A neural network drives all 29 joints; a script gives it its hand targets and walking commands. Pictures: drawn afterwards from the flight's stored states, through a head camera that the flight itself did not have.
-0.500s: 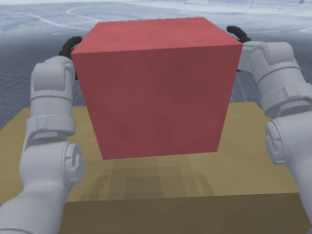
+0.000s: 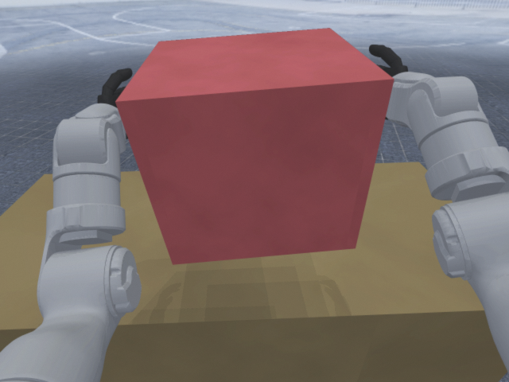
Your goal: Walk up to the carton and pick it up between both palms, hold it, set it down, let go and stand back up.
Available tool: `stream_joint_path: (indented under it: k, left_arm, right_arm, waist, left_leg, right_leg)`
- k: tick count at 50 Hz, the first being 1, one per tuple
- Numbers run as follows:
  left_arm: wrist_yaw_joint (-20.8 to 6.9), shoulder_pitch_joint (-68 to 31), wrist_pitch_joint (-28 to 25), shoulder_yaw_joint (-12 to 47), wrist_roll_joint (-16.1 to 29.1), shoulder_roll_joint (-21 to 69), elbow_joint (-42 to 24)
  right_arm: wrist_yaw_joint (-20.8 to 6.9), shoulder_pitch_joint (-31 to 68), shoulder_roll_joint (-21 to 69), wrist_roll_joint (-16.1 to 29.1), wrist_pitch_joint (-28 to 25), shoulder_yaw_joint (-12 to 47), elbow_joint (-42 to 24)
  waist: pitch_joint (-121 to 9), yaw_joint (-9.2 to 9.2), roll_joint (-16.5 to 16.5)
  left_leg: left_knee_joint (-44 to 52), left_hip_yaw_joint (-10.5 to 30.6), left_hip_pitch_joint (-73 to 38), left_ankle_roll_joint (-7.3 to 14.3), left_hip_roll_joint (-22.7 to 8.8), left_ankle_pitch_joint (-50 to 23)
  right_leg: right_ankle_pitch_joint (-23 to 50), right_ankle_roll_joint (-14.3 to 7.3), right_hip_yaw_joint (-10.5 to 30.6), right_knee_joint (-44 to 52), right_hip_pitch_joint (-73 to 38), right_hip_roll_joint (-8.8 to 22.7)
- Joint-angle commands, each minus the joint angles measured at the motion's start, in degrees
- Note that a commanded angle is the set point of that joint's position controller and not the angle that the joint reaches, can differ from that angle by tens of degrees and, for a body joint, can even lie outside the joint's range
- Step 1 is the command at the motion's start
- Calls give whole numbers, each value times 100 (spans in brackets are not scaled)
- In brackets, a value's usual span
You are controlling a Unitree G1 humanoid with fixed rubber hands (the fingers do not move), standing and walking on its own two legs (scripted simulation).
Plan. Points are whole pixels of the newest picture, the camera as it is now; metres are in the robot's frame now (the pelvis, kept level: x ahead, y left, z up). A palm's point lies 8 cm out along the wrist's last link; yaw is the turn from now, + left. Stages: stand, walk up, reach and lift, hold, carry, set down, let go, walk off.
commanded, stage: hold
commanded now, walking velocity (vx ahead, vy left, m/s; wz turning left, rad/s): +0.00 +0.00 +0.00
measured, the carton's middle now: (254, 141) +0.42 +0.00 +0.26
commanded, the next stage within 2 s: none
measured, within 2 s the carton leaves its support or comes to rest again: neither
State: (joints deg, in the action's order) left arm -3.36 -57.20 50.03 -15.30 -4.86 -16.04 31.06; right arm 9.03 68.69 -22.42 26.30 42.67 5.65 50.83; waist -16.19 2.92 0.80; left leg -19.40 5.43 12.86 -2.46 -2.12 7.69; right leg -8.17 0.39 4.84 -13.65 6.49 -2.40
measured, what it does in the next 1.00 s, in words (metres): stands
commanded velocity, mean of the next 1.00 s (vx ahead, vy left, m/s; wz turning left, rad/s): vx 0.00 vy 0.00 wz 0.00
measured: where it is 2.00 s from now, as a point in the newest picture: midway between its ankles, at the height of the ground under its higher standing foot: outside the picture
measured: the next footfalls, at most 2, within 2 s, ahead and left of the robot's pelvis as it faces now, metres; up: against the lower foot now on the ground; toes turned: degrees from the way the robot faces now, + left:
none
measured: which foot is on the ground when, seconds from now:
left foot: down 0.00-1.00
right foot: down 0.00-1.00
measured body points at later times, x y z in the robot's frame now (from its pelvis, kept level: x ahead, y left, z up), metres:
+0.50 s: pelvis +0.00 +0.00 +0.00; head -0.10 +0.01 +0.44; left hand +0.38 +0.20 +0.32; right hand +0.38 -0.20 +0.34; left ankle +0.03 +0.14 -0.75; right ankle -0.01 -0.13 -0.75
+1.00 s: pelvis +0.00 +0.00 +0.00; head -0.10 +0.02 +0.44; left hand +0.38 +0.20 +0.33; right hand +0.38 -0.19 +0.35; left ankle +0.03 +0.14 -0.75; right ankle -0.01 -0.13 -0.75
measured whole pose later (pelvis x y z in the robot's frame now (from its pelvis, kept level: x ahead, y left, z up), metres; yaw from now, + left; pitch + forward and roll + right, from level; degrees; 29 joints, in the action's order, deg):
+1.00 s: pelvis +0.00 +0.00 +0.00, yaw +0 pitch +1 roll -1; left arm -6.0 -60.1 50.8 -14.2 -8.5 -16.7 33.6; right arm 7.6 71.3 -22.2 25.4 42.1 4.5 55.7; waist -16.2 3.5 -0.3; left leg -19.4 5.2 12.4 -2.5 -2.1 7.9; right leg -8.3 0.3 5.0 -13.5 6.0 -2.4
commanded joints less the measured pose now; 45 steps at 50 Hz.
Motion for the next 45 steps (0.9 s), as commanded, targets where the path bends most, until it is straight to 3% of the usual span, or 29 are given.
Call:
stream_joint_path:
  k: [1,10,21,22,29,36,45]
  left_arm:
    - [-1041,-4351,-423,1295,1106,2941,-843]
    - [-1097,-4323,-373,1283,1027,2959,-1133]
    - [-989,-4257,-333,1298,1030,2874,-1406]
    - [-1008,-4616,-371,1423,986,2943,-1580]
    - [-1067,-4438,-370,1332,961,2918,-1295]
    - [-1188,-4362,-368,1087,810,2841,-753]
    - [-1267,-4571,-380,1188,837,3008,-728]
  right_arm:
    - [-882,4080,3251,955,-198,263,-1779]
    - [-962,3909,3024,996,-203,207,-1631]
    - [-939,3932,3205,1117,-253,356,-1999]
    - [-972,3866,3274,1086,-216,260,-1681]
    - [-948,4027,3289,1064,-236,307,-1919]
    - [-945,4119,3246,910,-248,213,-1644]
    - [-1047,4074,3083,835,-264,15,-1260]
  waist:
    - [-1205,79,-19]
    - [-1287,67,302]
    - [-1404,24,101]
    - [-1483,82,234]
    - [-1475,44,64]
    - [-1147,-23,-198]
    - [-1122,119,177]
  left_leg:
    - [81,-271,-815,112,250,-633]
    - [45,-232,-928,-44,193,-1162]
    - [-11,-290,-1009,37,268,-1210]
    - [31,-289,-941,-34,247,-1228]
    - [12,-316,-842,38,308,-1089]
    - [106,-340,-816,147,291,-784]
    - [152,-317,-676,14,219,-742]
  right_leg:
    - [516,-133,-10,230,-12,-75]
    - [878,-259,-9,150,-269,-136]
    - [1009,-104,-75,163,-274,-146]
    - [1012,-160,-68,87,-266,-161]
    - [1067,-109,-27,110,-387,-107]
    - [574,-146,-9,261,-168,-78]
    - [549,-254,-22,176,-179,-112]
